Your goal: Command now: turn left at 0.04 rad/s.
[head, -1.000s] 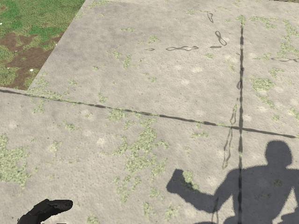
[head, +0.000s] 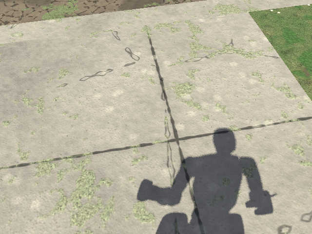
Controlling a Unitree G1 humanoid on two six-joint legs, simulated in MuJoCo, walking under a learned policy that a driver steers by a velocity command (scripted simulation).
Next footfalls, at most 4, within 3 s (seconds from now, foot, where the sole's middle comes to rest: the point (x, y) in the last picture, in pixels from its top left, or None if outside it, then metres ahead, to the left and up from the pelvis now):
0.06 left None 0.05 0.15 -0.78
0.58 left None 0.00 0.17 -0.78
1.06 right None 0.03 -0.03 -0.78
1.46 left None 0.27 0.27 -0.78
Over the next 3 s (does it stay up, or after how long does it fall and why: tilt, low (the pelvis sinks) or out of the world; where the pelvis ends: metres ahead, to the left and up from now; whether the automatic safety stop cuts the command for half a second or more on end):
stays up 0.92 0.23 -0.02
